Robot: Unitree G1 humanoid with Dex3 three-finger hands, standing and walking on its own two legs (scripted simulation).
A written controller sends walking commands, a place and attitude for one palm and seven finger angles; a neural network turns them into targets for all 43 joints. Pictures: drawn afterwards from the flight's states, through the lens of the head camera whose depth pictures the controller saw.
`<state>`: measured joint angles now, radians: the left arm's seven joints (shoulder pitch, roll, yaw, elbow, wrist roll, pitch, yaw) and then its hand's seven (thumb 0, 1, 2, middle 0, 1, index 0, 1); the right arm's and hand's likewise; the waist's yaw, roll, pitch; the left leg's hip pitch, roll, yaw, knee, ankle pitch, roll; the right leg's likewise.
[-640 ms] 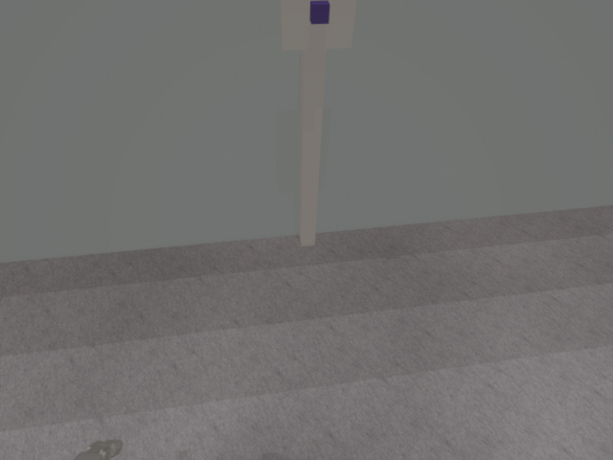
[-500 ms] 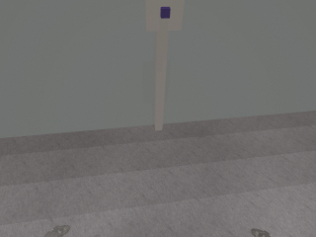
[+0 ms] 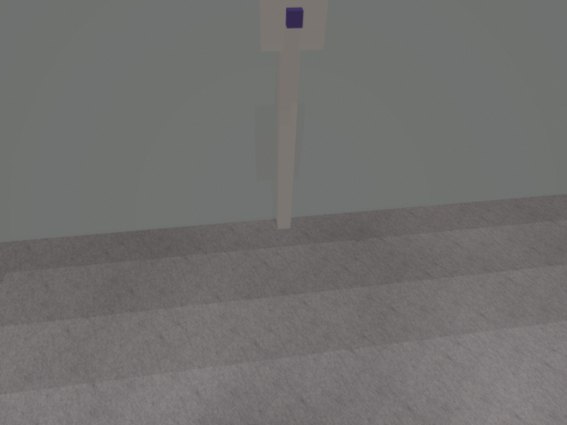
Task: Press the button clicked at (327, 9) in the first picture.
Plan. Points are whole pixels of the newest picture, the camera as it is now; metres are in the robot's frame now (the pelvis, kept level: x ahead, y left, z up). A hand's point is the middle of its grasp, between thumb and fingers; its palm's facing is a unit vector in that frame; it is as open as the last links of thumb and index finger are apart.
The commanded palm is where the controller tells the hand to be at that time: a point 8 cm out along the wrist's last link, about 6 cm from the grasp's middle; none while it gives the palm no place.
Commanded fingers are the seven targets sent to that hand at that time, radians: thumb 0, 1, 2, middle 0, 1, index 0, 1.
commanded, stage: stand and wait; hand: left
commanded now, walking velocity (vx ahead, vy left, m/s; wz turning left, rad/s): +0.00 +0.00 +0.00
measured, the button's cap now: (294, 17) +1.03 +0.04 +0.15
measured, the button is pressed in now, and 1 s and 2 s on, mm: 0 0 0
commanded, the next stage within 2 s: look at it before walking up in 0.24 s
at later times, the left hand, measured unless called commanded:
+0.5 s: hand out of the picture +0.07 +0.24 -0.15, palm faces -0.03 -0.94 -0.33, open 7.4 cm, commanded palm none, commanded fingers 0.00 0.90 0.90 -0.20 -0.30 -0.20 -0.30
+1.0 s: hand out of the picture +0.06 +0.25 -0.16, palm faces -0.04 -0.94 -0.34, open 7.4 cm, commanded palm none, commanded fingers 0.00 0.90 0.90 -0.20 -0.30 -0.20 -0.30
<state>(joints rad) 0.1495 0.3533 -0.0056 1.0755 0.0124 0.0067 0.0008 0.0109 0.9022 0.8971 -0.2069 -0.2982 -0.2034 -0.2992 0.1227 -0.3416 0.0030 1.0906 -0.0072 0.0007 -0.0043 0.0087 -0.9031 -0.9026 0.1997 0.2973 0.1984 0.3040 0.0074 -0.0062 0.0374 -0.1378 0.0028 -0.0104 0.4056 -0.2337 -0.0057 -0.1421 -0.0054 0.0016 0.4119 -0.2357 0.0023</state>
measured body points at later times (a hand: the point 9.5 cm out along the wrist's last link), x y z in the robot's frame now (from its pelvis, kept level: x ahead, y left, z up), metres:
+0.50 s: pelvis -0.01 +0.00 +0.00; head -0.01 +0.00 +0.45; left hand +0.07 +0.29 -0.13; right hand +0.07 -0.30 -0.13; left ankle -0.01 +0.12 -0.74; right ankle -0.01 -0.12 -0.74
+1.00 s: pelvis -0.01 +0.00 +0.00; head +0.00 +0.00 +0.45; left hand +0.06 +0.29 -0.13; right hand +0.07 -0.30 -0.13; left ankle -0.01 +0.12 -0.74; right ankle -0.01 -0.12 -0.74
